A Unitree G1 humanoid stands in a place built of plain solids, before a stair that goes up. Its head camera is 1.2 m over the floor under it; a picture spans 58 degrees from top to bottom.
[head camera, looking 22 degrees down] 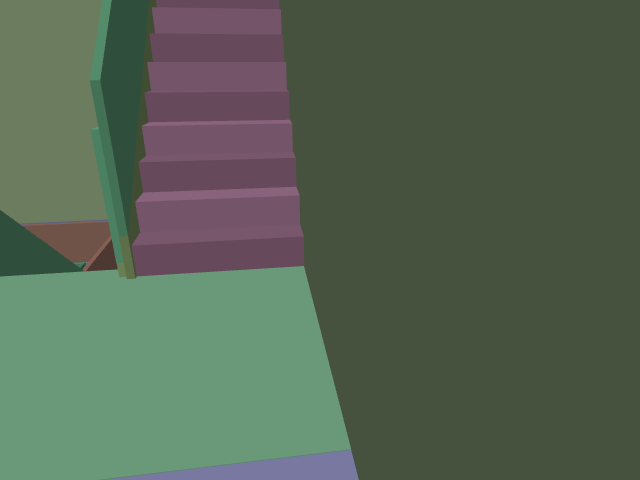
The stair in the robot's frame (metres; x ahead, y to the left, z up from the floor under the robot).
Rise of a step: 0.20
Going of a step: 0.22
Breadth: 1.03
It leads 8 degrees to the left of straight ahead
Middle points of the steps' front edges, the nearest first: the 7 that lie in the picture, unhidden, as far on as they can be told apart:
2.45 0.61 0.21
2.66 0.64 0.41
2.88 0.68 0.61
3.10 0.71 0.82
3.32 0.74 1.02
3.54 0.77 1.22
3.75 0.80 1.43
